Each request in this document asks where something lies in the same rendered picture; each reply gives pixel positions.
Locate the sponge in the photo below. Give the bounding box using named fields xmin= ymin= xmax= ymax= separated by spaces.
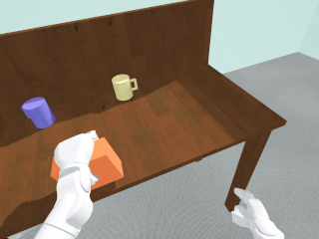
xmin=51 ymin=137 xmax=124 ymax=190

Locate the robot left hand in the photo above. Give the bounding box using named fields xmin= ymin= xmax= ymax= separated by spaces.
xmin=54 ymin=130 xmax=100 ymax=186

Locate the robot right hand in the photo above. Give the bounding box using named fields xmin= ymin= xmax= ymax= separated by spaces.
xmin=231 ymin=187 xmax=270 ymax=233

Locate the table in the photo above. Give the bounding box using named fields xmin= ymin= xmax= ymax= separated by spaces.
xmin=0 ymin=0 xmax=287 ymax=239

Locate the left robot forearm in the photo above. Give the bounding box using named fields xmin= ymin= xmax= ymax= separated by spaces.
xmin=34 ymin=163 xmax=93 ymax=239

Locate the right robot forearm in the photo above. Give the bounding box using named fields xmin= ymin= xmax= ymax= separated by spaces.
xmin=252 ymin=218 xmax=284 ymax=239

